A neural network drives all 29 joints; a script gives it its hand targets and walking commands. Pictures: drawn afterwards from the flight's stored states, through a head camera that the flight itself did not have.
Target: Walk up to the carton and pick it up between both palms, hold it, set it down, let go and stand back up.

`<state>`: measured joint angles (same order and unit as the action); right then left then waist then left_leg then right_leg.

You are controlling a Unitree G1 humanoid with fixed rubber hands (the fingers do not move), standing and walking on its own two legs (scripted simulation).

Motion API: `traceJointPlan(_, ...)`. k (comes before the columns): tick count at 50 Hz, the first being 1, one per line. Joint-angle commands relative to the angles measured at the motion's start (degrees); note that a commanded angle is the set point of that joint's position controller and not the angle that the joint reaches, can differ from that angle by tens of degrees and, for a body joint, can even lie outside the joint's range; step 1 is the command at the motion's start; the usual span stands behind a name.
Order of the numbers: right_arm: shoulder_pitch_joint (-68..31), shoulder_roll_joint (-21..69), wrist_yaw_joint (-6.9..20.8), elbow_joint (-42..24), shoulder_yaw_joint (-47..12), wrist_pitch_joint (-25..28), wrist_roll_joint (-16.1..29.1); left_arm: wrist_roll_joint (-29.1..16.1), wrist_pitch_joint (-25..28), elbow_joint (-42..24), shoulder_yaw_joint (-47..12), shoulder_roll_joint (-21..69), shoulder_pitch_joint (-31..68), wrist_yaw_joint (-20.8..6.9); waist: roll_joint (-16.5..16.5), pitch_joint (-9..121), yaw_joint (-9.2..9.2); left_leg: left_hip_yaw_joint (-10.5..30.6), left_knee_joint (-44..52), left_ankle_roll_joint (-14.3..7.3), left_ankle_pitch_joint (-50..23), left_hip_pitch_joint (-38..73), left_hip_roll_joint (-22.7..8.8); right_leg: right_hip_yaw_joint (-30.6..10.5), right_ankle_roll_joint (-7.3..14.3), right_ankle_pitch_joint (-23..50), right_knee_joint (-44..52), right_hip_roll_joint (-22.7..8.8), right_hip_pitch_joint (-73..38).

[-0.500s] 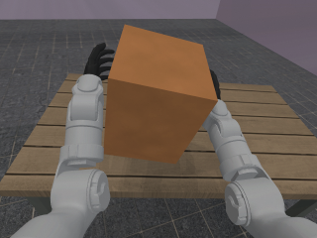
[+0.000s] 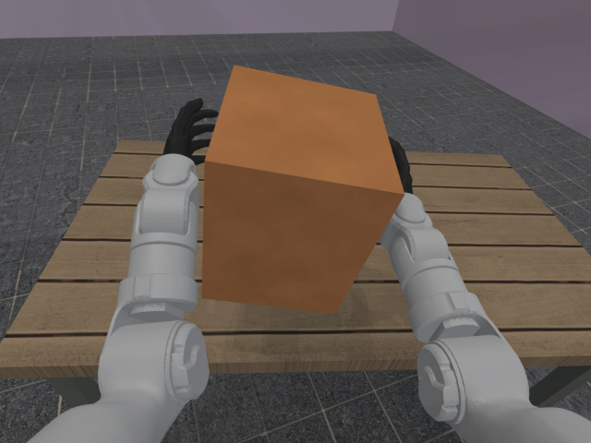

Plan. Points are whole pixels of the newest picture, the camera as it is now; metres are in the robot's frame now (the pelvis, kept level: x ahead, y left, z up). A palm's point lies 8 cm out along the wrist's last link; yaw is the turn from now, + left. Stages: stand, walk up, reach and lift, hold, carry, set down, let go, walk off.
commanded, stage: set down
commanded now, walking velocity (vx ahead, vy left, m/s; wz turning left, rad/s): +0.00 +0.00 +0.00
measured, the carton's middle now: (287, 197) +0.40 -0.02 +0.16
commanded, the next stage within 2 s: none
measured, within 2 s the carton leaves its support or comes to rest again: neither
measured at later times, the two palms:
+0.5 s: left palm (194, 172) +0.43 +0.11 +0.19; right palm (397, 208) +0.37 -0.18 +0.15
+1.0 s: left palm (201, 187) +0.44 +0.10 +0.15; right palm (393, 225) +0.37 -0.18 +0.12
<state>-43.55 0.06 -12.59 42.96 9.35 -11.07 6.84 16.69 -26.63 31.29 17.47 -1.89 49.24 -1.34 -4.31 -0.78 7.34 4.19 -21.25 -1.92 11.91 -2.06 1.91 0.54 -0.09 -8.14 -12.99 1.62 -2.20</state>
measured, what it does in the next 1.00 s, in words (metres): stands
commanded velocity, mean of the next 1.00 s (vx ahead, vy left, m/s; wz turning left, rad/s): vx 0.00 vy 0.00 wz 0.00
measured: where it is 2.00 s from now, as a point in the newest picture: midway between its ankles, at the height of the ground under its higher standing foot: outside the picture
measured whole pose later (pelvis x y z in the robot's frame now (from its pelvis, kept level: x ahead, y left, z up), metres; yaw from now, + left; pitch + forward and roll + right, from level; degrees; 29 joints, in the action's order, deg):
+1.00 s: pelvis +0.01 +0.00 +0.00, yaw -1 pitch -2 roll -1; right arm -38.8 5.4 -11.8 44.5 18.3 -5.5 -3.6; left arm 14.5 -13.4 46.6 18.6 -2.6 48.6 -2.1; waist -3.4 0.7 7.1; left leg 2.0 -20.3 -2.0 11.7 -6.4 1.5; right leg 0.6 -0.1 -8.0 -13.2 1.4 3.1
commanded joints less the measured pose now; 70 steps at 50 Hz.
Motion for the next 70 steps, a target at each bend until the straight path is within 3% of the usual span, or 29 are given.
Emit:
traceJointPlan(1, -53.3, 29.3, 6.0, -20.6, -17.2, 7.4, 1.5, -7.0, 2.5, -0.5, -21.8, 38.3, 33.2, -7.8, 6.0, 26.6, 1.05, -3.4, 0.4, 5.1, -20.4, 11.4, -0.5, 5.2, -2.1, 16.1, -0.5, 1.5, -0.9)
traceJointPlan(6, -53.5, 29.9, 6.5, -19.6, -16.2, 8.0, 0.4, -7.4, 4.1, 1.3, -21.7, 38.6, 34.1, -7.3, 6.8, 28.3, 0.59, -3.5, 0.5, 5.2, -19.2, 11.5, -0.7, 5.0, -1.9, 15.0, -0.5, 1.3, 0.3)
traceJointPlan(15, -49.7, 30.2, 6.8, -15.0, -12.9, 7.9, -2.7, -5.4, 6.0, 7.1, -16.4, 35.7, 31.8, -8.6, 4.9, 24.8, 0.12, -4.4, 2.7, 3.9, -14.6, 7.4, -0.2, 4.5, -2.6, 16.1, -0.7, 0.8, -2.0)
traceJointPlan(21, -49.0, 31.4, 6.9, -16.4, -13.7, 9.3, -3.5, -6.2, 8.5, 6.2, -17.3, 36.3, 32.3, -8.6, 5.6, 29.3, 0.28, -4.6, 1.0, 4.6, -20.0, 9.1, -0.1, 4.6, -2.6, 21.0, -1.6, 1.1, -3.2)
traceJointPlan(31, -46.5, 32.9, 6.9, -16.4, -14.3, 10.0, -4.7, -6.6, 10.9, 6.5, -18.4, 36.3, 32.0, -8.7, 5.8, 29.7, 0.46, -4.5, 0.9, 4.6, -20.8, 7.7, -0.2, 4.3, -2.9, 24.2, -2.5, 1.0, -3.6)
traceJointPlan(44, -43.8, 32.1, 7.5, -13.7, -9.9, 11.6, -8.8, -5.6, 13.3, 11.9, -15.8, 35.4, 30.5, -9.4, 6.4, 28.7, 0.70, -5.0, 1.2, 5.0, -20.1, 6.8, -0.7, 4.7, -2.3, 22.2, -2.1, 1.0, -1.3)
traceJointPlan(54, -42.5, 33.0, 8.3, -13.4, -8.9, 13.2, -11.4, -5.1, 15.8, 14.6, -14.6, 34.8, 30.0, -9.2, 6.8, 31.3, -0.26, -5.5, 0.9, 4.9, -21.1, 5.7, -1.0, 4.6, -2.0, 23.7, -2.7, 0.9, -1.2)
traceJointPlan(70, -37.7, 33.8, 8.6, -11.0, -7.2, 15.7, -14.9, -3.5, 18.3, 16.1, -13.3, 34.6, 27.6, -9.5, 7.0, 31.5, 0.24, -5.8, 0.3, 5.4, -24.4, 4.1, -1.3, 4.7, -2.1, 28.4, -3.6, 0.6, -2.3)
